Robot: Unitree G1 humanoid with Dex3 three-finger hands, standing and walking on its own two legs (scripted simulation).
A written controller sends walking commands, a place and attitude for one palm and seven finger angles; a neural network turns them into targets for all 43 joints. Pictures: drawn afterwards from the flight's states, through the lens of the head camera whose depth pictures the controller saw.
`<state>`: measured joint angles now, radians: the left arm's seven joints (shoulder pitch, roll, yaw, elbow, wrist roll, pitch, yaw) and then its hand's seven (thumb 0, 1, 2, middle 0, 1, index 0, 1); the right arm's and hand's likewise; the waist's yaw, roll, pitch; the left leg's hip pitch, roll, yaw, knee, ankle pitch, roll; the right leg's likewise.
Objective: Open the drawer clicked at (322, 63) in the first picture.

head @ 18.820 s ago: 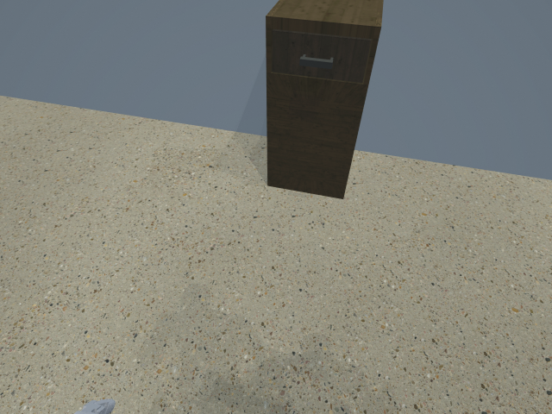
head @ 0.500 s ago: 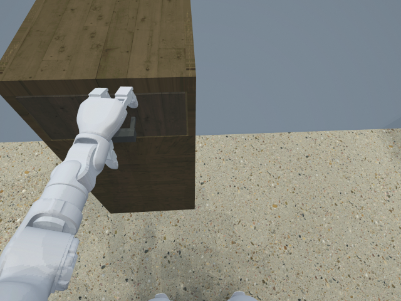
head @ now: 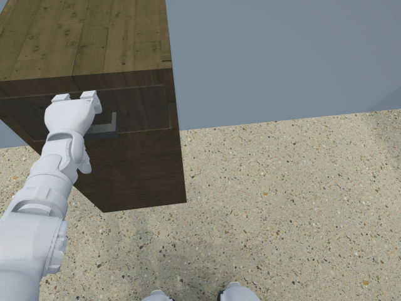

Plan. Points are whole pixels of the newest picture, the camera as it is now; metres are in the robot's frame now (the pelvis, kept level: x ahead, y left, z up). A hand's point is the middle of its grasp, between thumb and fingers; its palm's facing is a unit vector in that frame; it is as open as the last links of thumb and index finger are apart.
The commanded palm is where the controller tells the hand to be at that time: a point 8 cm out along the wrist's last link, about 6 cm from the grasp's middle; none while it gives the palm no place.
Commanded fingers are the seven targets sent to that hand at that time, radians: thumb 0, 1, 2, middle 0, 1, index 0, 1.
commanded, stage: lower the fingers behind the handle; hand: left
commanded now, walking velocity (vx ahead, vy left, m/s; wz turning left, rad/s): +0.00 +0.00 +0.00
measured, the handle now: (91, 125) +0.52 +0.24 -0.02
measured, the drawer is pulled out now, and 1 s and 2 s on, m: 0.00 0.00 0.00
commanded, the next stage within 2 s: close the thumb around the handle in 1.14 s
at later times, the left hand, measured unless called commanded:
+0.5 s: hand (73, 141) +0.47 +0.27 -0.01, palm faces -0.04 -0.03 -1.00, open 13.7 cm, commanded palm +0.47 +0.25 +0.03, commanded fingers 0.00 -0.50 0.30 -0.30 -1.20 -0.30 -1.20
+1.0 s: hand (77, 148) +0.47 +0.27 -0.04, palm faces -0.05 -0.03 -1.00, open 13.8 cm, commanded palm +0.46 +0.25 +0.02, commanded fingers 0.00 -0.50 0.30 -0.30 -1.20 -0.30 -1.20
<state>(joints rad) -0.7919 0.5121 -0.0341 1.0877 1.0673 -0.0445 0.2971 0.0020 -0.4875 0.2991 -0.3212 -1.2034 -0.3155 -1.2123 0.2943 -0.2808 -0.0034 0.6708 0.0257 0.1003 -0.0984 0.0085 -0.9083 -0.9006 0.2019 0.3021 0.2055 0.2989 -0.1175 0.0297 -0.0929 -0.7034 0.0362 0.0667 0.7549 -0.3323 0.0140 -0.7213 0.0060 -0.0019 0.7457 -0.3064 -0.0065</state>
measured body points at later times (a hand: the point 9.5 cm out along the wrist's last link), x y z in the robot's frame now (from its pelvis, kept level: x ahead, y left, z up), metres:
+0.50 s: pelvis +0.02 +0.02 -0.02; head +0.12 +0.03 +0.42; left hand +0.47 +0.27 +0.04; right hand +0.05 -0.23 -0.15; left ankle +0.01 +0.12 -0.71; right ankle +0.02 -0.11 -0.71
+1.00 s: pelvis +0.00 +0.02 -0.04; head +0.12 +0.04 +0.40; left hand +0.47 +0.27 +0.01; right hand +0.01 -0.26 -0.16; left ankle +0.01 +0.12 -0.71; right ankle +0.02 -0.11 -0.71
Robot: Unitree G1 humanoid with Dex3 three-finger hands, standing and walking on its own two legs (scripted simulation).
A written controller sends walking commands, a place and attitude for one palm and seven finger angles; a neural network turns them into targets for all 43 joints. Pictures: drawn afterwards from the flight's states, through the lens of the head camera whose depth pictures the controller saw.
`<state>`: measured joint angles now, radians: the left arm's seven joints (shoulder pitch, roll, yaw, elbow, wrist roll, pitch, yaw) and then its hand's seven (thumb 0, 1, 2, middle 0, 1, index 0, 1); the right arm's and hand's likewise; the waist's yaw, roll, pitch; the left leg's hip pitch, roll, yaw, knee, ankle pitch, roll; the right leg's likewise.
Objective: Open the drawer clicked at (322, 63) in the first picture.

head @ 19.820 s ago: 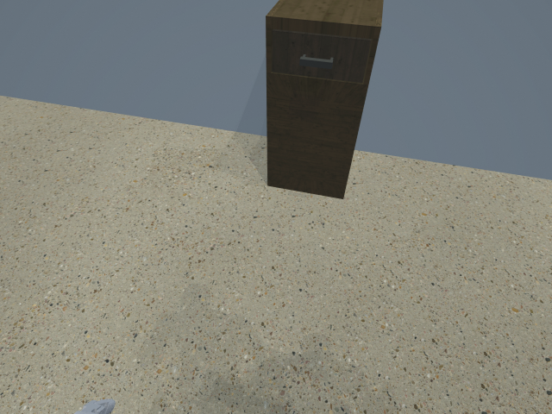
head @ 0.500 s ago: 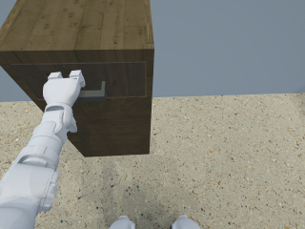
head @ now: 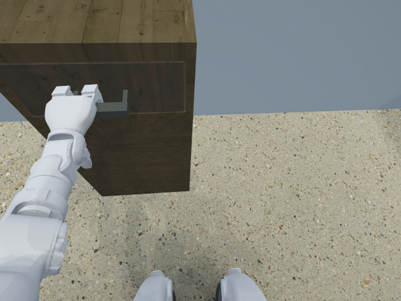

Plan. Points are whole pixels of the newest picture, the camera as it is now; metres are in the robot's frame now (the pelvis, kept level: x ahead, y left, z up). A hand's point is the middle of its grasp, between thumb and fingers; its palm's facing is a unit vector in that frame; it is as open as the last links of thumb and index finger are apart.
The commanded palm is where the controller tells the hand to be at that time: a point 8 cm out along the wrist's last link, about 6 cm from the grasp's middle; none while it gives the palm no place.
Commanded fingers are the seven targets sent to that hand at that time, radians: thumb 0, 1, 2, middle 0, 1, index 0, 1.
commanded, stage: lower the fingers behind the handle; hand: left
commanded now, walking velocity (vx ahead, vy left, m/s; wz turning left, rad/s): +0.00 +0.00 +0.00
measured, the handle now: (100, 102) +0.52 +0.21 +0.02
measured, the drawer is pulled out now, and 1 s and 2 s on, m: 0.00 0.00 0.09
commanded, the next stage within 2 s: close the thumb around the handle in 0.14 s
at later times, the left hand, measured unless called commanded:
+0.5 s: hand (83, 126) +0.48 +0.24 +0.00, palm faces -0.07 -0.03 -1.00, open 11.9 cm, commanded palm +0.47 +0.22 +0.05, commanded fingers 0.00 0.28 0.64 -0.36 -1.28 -0.36 -1.28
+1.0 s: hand (84, 127) +0.47 +0.24 +0.00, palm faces -0.08 -0.04 -1.00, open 5.6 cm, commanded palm +0.46 +0.22 +0.05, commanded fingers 0.00 0.90 0.90 -0.40 -1.35 -0.40 -1.35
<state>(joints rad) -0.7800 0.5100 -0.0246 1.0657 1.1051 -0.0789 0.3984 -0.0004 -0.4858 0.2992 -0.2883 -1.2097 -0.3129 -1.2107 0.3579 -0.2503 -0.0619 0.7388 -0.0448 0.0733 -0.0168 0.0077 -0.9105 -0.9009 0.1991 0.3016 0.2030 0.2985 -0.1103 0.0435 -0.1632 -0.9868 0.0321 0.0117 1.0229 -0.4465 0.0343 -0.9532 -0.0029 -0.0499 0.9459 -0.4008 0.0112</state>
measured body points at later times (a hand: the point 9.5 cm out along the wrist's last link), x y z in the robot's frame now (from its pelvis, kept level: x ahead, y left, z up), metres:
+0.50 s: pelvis +0.02 -0.01 +0.01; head +0.13 +0.00 +0.44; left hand +0.47 +0.24 +0.05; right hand +0.03 -0.28 -0.12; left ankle +0.01 +0.10 -0.67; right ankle +0.02 -0.13 -0.67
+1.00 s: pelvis +0.03 +0.00 +0.01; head +0.14 +0.00 +0.45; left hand +0.47 +0.24 +0.05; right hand +0.05 -0.28 -0.12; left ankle +0.01 +0.10 -0.67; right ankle +0.02 -0.13 -0.67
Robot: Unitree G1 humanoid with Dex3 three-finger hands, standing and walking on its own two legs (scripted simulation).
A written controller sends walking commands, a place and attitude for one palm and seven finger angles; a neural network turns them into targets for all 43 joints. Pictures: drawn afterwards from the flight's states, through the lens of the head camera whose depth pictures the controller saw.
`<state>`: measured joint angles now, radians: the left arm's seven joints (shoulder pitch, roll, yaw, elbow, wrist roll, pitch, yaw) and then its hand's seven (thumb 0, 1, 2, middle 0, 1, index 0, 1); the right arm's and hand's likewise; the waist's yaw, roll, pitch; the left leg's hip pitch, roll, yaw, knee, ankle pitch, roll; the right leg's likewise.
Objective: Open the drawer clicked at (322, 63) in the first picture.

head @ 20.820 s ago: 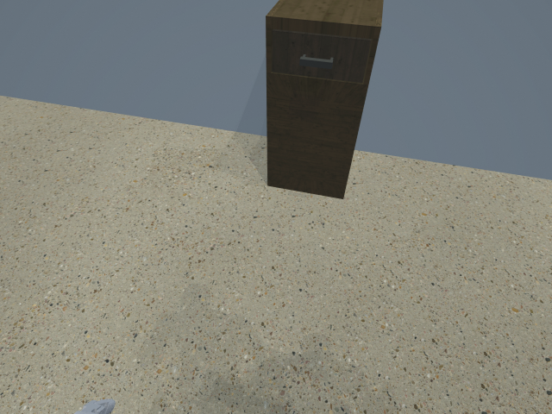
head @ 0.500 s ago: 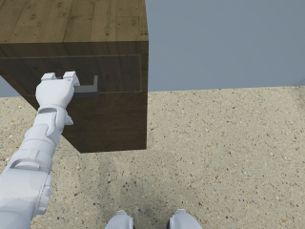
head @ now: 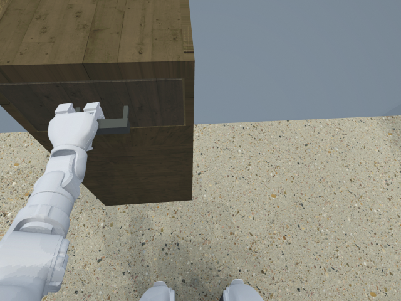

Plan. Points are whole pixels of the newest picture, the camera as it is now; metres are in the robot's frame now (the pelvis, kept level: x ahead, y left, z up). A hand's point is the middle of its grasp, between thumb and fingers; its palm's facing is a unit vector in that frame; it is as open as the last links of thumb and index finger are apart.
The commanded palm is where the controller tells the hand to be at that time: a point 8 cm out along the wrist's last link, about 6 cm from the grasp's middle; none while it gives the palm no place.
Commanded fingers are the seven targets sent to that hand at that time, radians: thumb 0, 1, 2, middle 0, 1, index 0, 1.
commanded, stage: pull the drawer open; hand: left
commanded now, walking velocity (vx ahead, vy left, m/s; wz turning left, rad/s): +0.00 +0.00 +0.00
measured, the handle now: (101, 118) +0.50 +0.22 +0.01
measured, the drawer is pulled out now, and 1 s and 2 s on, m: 0.00 0.09 0.22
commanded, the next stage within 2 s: none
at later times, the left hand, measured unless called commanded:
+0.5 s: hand (83, 155) +0.42 +0.25 -0.02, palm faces -0.07 -0.06 -1.00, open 5.5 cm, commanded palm +0.39 +0.23 +0.04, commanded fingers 0.00 0.90 0.90 -0.40 -1.35 -0.40 -1.35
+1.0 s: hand (78, 183) +0.35 +0.24 -0.02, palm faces -0.04 -0.06 -1.00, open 5.5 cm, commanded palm +0.32 +0.23 +0.04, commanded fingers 0.00 0.90 0.90 -0.40 -1.35 -0.40 -1.35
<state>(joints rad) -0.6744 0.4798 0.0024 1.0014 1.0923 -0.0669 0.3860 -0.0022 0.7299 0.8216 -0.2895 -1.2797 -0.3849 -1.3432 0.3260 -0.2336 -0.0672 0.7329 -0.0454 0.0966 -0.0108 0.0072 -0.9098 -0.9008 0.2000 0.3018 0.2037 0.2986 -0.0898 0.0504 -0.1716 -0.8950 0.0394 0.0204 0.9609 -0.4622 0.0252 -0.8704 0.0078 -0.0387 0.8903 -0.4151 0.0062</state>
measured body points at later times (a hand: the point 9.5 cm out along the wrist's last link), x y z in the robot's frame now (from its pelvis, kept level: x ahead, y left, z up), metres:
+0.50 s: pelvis +0.01 +0.00 +0.01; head +0.10 +0.00 +0.45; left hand +0.41 +0.25 +0.04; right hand +0.06 -0.26 -0.12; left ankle -0.01 +0.10 -0.68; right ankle -0.01 -0.13 -0.68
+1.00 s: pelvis +0.02 +0.00 +0.02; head +0.09 -0.01 +0.46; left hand +0.35 +0.24 +0.04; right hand +0.13 -0.26 -0.11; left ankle -0.01 +0.10 -0.68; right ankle -0.01 -0.13 -0.68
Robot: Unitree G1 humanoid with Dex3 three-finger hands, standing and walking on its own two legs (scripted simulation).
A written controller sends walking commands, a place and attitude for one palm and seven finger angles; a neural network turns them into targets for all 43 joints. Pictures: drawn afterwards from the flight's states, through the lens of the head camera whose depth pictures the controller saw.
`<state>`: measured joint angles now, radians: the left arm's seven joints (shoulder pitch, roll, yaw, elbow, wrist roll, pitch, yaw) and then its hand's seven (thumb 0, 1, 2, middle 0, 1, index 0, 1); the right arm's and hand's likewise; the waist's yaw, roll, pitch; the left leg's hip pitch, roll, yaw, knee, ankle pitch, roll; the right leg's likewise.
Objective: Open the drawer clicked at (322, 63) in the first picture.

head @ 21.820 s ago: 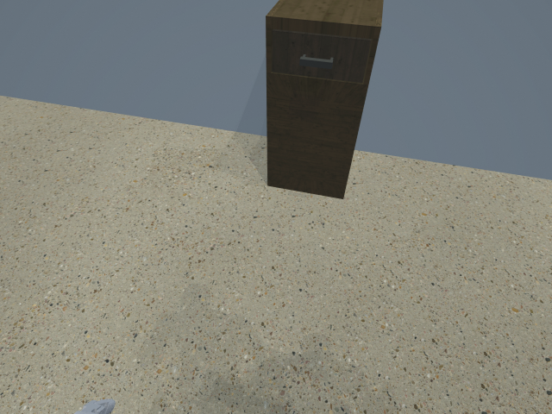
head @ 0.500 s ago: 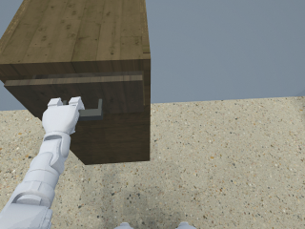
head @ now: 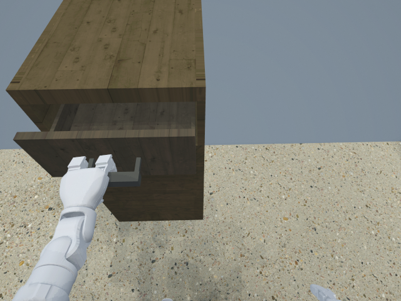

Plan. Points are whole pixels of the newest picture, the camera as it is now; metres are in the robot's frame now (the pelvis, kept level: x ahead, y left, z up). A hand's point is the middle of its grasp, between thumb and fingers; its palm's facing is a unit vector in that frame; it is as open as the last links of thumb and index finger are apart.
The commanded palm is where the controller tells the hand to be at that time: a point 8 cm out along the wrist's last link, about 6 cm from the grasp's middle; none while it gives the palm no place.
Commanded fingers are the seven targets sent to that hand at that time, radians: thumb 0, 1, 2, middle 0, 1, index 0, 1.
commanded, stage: pull the drawer open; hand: left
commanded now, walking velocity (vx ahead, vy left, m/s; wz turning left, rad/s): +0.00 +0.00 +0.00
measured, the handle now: (113, 170) +0.38 +0.21 -0.01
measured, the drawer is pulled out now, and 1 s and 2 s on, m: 0.09 0.22 0.30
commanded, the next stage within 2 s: none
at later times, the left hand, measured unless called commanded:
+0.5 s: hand (89, 227) +0.27 +0.24 -0.03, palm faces -0.03 -0.07 -1.00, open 5.5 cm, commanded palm +0.24 +0.23 +0.03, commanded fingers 0.00 0.90 0.90 -0.40 -1.35 -0.40 -1.35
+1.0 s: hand (83, 258) +0.21 +0.24 -0.03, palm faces -0.03 -0.09 -1.00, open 5.5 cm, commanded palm +0.18 +0.23 +0.03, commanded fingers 0.00 0.90 0.90 -0.40 -1.35 -0.40 -1.35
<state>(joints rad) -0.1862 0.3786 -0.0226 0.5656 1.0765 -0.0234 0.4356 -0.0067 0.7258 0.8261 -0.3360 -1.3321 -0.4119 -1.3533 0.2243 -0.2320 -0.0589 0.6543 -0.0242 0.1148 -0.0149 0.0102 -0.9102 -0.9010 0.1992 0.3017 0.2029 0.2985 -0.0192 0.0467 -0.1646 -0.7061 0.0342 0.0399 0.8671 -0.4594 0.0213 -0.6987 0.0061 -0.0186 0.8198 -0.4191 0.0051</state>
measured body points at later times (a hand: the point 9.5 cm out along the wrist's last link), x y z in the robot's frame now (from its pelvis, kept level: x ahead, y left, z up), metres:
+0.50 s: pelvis -0.01 -0.01 +0.00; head +0.05 -0.02 +0.45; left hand +0.26 +0.24 +0.02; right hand +0.14 -0.25 -0.12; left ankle -0.03 +0.10 -0.70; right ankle -0.02 -0.13 -0.70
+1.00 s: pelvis -0.01 -0.01 -0.01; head +0.03 -0.02 +0.44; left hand +0.20 +0.24 +0.02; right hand +0.17 -0.25 -0.11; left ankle -0.03 +0.10 -0.70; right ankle -0.02 -0.13 -0.70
